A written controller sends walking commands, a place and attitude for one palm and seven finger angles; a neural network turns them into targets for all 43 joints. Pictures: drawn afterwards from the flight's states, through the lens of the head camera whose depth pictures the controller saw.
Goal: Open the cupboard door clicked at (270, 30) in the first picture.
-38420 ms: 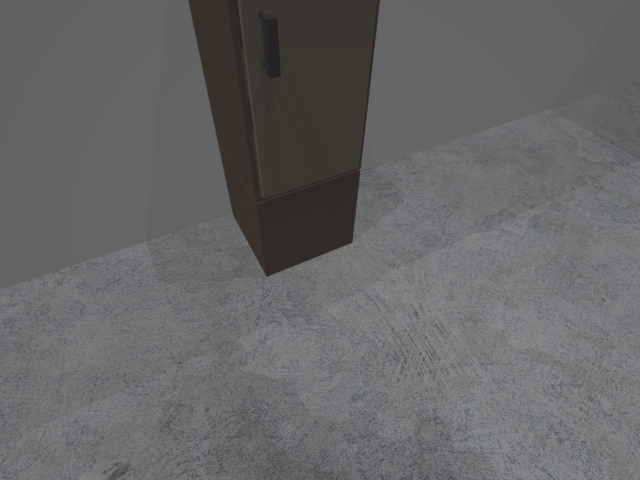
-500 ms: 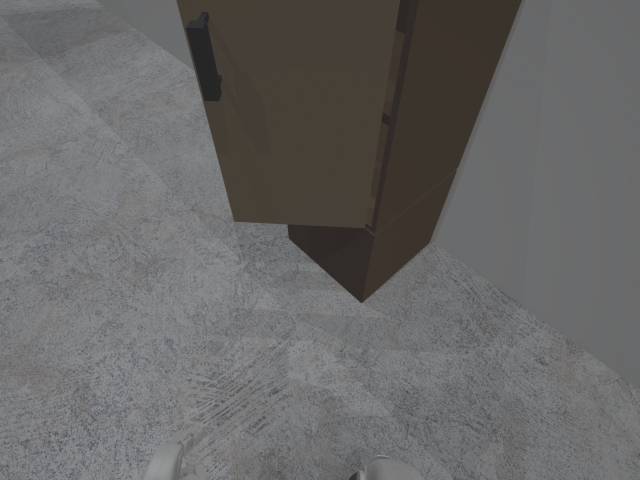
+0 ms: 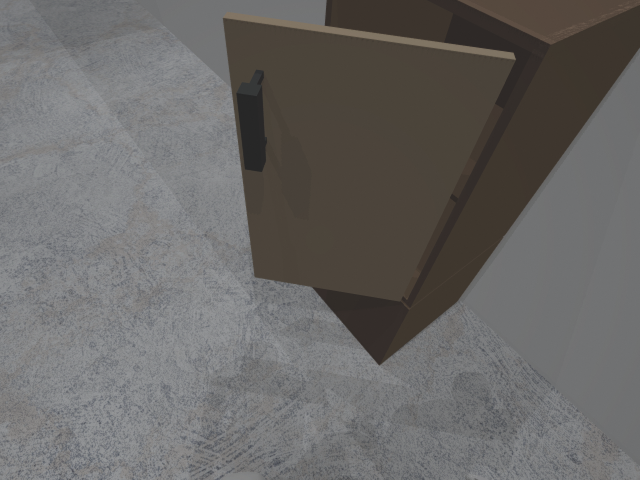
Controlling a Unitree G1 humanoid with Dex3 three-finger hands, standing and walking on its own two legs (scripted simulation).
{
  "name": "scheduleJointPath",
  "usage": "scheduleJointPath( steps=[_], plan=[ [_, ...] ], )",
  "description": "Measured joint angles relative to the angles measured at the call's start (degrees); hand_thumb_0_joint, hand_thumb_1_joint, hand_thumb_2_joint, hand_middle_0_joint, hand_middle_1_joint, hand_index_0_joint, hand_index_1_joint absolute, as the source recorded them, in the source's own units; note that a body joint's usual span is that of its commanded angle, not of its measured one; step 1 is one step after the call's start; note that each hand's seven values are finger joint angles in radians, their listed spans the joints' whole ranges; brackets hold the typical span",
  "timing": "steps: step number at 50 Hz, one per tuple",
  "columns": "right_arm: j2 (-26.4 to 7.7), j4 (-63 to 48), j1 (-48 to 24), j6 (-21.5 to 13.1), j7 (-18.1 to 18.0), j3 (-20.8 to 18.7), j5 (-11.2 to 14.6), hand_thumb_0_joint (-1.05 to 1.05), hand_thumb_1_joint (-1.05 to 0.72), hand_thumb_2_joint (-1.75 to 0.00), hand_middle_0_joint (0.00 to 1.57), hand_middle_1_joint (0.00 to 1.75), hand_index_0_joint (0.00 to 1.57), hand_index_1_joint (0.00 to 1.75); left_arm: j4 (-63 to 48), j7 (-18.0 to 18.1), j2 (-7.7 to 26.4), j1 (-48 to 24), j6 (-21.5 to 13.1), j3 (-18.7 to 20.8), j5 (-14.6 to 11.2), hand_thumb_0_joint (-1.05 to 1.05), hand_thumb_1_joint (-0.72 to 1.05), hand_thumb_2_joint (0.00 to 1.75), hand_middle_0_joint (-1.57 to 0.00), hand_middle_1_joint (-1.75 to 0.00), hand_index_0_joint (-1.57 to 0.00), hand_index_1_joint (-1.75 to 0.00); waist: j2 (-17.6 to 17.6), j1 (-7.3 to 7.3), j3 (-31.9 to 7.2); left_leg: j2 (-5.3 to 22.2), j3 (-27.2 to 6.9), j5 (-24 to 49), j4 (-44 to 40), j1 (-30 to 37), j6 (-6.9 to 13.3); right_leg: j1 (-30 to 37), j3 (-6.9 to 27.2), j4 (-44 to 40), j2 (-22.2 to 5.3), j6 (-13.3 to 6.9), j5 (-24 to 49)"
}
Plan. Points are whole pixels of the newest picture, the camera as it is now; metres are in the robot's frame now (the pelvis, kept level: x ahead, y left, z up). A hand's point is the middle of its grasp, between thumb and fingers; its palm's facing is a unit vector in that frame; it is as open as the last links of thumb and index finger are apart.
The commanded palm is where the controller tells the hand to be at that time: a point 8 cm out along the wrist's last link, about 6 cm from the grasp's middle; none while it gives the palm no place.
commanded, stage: come to a stop and stand still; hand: left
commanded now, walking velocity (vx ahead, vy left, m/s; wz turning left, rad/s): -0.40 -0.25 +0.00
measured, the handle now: (256, 121) +0.54 +0.16 +0.14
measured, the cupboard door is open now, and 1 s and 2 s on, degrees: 43 43 43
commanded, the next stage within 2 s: look again from close up in 0.78 s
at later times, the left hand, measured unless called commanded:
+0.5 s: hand out of the picture +0.06 +0.12 -0.15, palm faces -0.03 -0.96 -0.28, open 7.4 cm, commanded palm none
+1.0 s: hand out of the picture +0.00 +0.11 -0.16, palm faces +0.03 -0.97 -0.24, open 7.3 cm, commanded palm none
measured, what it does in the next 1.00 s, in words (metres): steps on the spot: right foot, then left foot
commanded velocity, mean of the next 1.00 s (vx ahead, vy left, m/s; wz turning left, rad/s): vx -0.04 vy -0.03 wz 0.00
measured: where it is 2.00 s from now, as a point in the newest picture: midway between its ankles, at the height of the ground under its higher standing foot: outside the picture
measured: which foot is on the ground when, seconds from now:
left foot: down 0.00-0.36, up 0.38-0.60, down 0.62-1.00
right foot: up 0.00-0.34, down 0.36-1.00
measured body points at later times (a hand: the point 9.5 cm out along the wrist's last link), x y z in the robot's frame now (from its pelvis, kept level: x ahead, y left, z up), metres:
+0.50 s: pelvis -0.01 -0.07 +0.01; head +0.02 -0.10 +0.45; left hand +0.06 +0.17 -0.13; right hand +0.01 -0.34 -0.16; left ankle -0.02 +0.07 -0.69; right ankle -0.02 -0.19 -0.73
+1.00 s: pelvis -0.01 -0.08 +0.01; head +0.01 -0.09 +0.46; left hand +0.00 +0.16 -0.14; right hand +0.01 -0.32 -0.15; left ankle -0.04 +0.03 -0.73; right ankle -0.02 -0.19 -0.73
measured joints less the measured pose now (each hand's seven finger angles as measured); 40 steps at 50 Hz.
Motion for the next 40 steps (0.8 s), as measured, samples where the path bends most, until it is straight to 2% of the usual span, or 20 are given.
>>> scheduleJointPath(
  steps=[3,6,10,14,17,18,19,21,22,25,28,30,31,32,33,36,40],
  plan=[
    [1.2,-1.3,-1.7,1.1,-0.9,0.4,0.1,0.0,-0.92,-0.9,0.2,0.3,0.2,0.3,-1.7,0.0,-0.2,-2.7,2.1,0.2,0.4,0.0,0.91,0.9,-0.19,-0.3,-0.2,-0.3,1.0,-0.53,1.5,0.7,0.0,0.6,-1.7,1.0,-0.2,-6.1,0.4,10.1,1.1,0.3,-1.8],
    [1.9,-2.1,-2.3,2.0,-1.4,0.2,0.1,0.0,-0.91,-0.9,0.2,0.3,0.2,0.3,-4.8,-0.3,0.4,-5.8,3.2,1.2,0.6,0.0,0.91,0.9,-0.2,-0.3,-0.2,-0.3,2.5,-1.01,3.1,1.8,-0.3,1.8,-3.3,1.1,-0.1,-12.7,1.4,18.3,2.4,0.5,-0.4],
    [1.1,-2.2,-1.4,2.8,-1.8,-1.1,0.1,-0.01,-0.92,-0.9,0.21,0.3,0.21,0.3,-8.6,-0.7,2.3,-8.9,3.9,2.7,0.7,0.0,0.91,0.9,-0.2,-0.3,-0.2,-0.3,3.3,-1.47,3.4,3.3,-0.2,2.7,-4.4,0.8,-1.1,-18.0,3.0,22.1,2.7,1.1,3.4],
    [-1.4,-1.5,0.6,3.8,-1.2,-2.2,-0.5,-0.01,-0.92,-0.9,0.21,0.3,0.21,0.3,-10.9,-1.0,3.5,-10.8,4.0,3.3,0.9,0.0,0.91,0.9,-0.19,-0.3,-0.2,-0.3,4.8,-2.2,2.6,4.7,-0.8,2.8,-3.8,0.4,-2.5,-15.7,2.5,13.2,1.4,0.8,5.9],
    [-3.1,-1.1,2.6,4.5,-0.5,-2.9,-0.5,-0.01,-0.91,-0.9,0.21,0.3,0.2,0.3,-12.0,-1.2,4.0,-10.9,3.0,3.1,0.9,0.0,0.91,0.9,-0.19,-0.3,-0.2,-0.3,5.8,-2.86,1.6,5.4,-1.5,2.1,-1.5,-0.7,-3.9,-9.8,1.2,0.4,0.8,0.2,10.3],
    [-3.3,-1.1,3.6,4.8,-0.3,-3.1,-0.3,0.0,-0.91,-0.9,0.21,0.3,0.2,0.3,-12.4,-1.3,4.4,-10.3,2.6,2.9,1.1,0.0,0.91,0.9,-0.19,-0.3,-0.2,-0.3,5.1,-2.95,0.7,5.1,-1.4,1.5,0.0,-1.5,-4.4,-7.3,1.3,-5.1,0.2,0.0,13.3],
    [-3.5,-1.0,4.1,5.1,-0.1,-3.3,0.0,0.0,-0.91,-0.9,0.2,0.3,0.2,0.3,-12.3,-1.1,4.5,-10.0,2.0,2.9,1.3,0.0,0.91,0.9,-0.19,-0.3,-0.2,-0.3,4.7,-2.93,0.2,4.7,-1.6,-1.4,2.4,-2.5,-4.7,-6.7,1.7,-6.7,0.0,0.8,12.5],
    [-4.7,-0.8,4.9,6.2,0.3,-3.7,0.2,0.0,-0.91,-0.9,0.2,0.3,0.2,0.3,-11.3,-1.0,3.3,-9.7,2.0,2.0,1.6,0.0,0.91,0.9,-0.19,-0.3,-0.2,-0.3,6.1,-3.55,0.1,3.2,-4.7,-10.4,8.6,-4.0,-4.1,-6.9,1.1,-5.2,0.6,0.0,11.9],
    [-5.1,-0.7,5.4,6.6,0.5,-3.9,0.2,0.0,-0.91,-0.9,0.2,0.3,0.2,0.3,-11.0,-1.0,2.6,-9.4,2.1,1.4,1.7,0.0,0.91,0.9,-0.19,-0.3,-0.2,-0.3,6.4,-3.83,-0.2,2.2,-5.4,-12.5,11.9,-4.6,-3.8,-6.7,0.9,-5.6,0.6,-0.5,12.2],
    [-5.0,0.1,6.6,6.6,0.9,-3.6,0.2,0.0,-0.91,-0.9,0.2,0.3,0.2,0.3,-9.7,-1.0,1.0,-8.4,1.9,0.3,1.5,0.0,0.91,0.9,-0.19,-0.3,-0.2,-0.3,6.0,-4.21,-1.0,0.1,-5.3,-12.7,18.1,-4.3,-3.7,-5.3,0.8,-8.9,0.8,-1.5,14.3],
    [-3.6,0.7,7.8,5.7,1.0,-2.8,0.4,0.0,-0.91,-0.9,0.2,0.3,0.2,0.3,-8.5,-1.0,0.0,-8.1,1.3,-0.3,1.3,0.0,0.91,0.9,-0.2,-0.3,-0.2,-0.3,4.7,-4.38,-1.4,-0.8,-4.3,-11.7,12.6,0.0,-4.0,-4.4,0.4,-11.5,1.3,-2.0,15.7],
    [-2.5,1.4,8.7,4.9,0.9,-2.1,0.5,0.0,-0.91,-0.9,0.2,0.3,0.2,0.3,-7.8,-0.7,0.0,-8.1,0.8,-0.2,0.8,0.0,0.92,0.89,-0.2,-0.3,-0.2,-0.3,4.3,-4.28,-1.6,-1.0,-4.2,-6.3,2.6,4.9,-4.1,-4.5,-0.2,-11.4,2.1,-2.2,15.6],
    [-2.3,1.7,9.2,4.2,0.8,-1.7,0.5,0.0,-0.91,-0.9,0.2,0.3,0.2,0.3,-7.5,-0.8,-0.2,-8.1,0.6,-0.4,0.5,0.0,0.92,0.89,-0.2,-0.3,-0.21,-0.3,5.0,-4.28,-1.8,-0.4,-5.0,-2.8,-2.1,7.0,-3.1,-4.9,-1.0,-10.9,3.0,-2.2,15.2],
    [-1.7,2.5,9.4,3.7,0.5,-1.4,0.3,0.0,-0.91,-0.9,0.2,0.3,0.2,0.3,-6.9,-0.8,-0.2,-8.5,0.6,-0.5,0.2,0.0,0.92,0.89,-0.2,-0.3,-0.21,-0.3,5.0,-4.34,-1.7,-0.2,-5.6,-4.1,-3.4,7.6,-1.9,-5.0,-1.6,-10.4,3.2,-2.2,14.9],
    [-0.8,3.4,9.3,3.6,0.3,-1.1,0.2,0.0,-0.91,-0.9,0.2,0.3,0.2,0.3,-6.3,-0.7,-0.1,-8.9,0.6,-0.4,0.0,0.0,0.93,0.89,-0.2,-0.3,-0.21,-0.3,4.2,-3.98,-1.3,-0.4,-5.7,-4.8,-3.6,7.9,-1.6,-4.4,-1.8,-10.9,3.0,-2.1,15.3],
    [1.2,4.9,9.4,3.4,0.0,0.1,0.1,0.0,-0.91,-0.9,0.2,0.3,0.2,0.3,-5.0,-0.3,0.5,-8.6,0.5,-0.1,-0.2,0.0,0.94,0.89,-0.2,-0.3,-0.21,-0.3,2.9,-2.73,-1.5,-0.4,-5.5,-4.4,-5.4,9.5,-2.2,-2.6,-1.5,-13.6,3.1,-2.4,16.6],
    [1.6,5.9,9.3,3.1,-0.6,0.5,0.1,0.01,-0.92,-0.9,0.2,0.3,0.2,0.3,-3.0,-0.5,0.4,-7.5,0.6,-0.3,-0.1,0.0,0.94,0.89,-0.2,-0.3,-0.2,-0.3,3.5,-2.35,-1.9,-0.3,-5.4,-3.2,-7.7,11.1,-2.5,-0.9,-1.5,-15.9,3.3,-2.5,17.3]
  ],
)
